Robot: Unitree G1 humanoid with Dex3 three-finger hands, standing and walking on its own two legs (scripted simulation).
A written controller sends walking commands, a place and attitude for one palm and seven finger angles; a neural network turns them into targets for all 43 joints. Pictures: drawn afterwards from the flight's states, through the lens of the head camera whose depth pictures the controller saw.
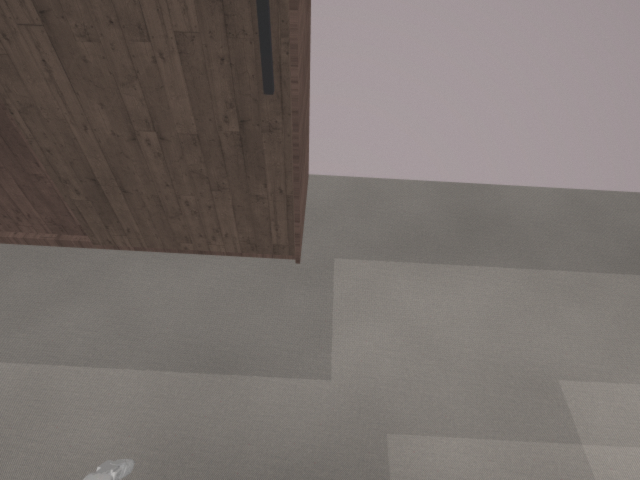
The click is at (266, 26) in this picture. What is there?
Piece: wardrobe's sliding door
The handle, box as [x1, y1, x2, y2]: [256, 0, 273, 94]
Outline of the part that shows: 256,0 263,90 266,94 272,94 273,76 268,0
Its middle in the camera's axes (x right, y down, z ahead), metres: -0.12 -0.46 +0.87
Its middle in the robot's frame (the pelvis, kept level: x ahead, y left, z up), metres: +0.98 +0.18 +0.12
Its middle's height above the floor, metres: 0.89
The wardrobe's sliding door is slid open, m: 0.00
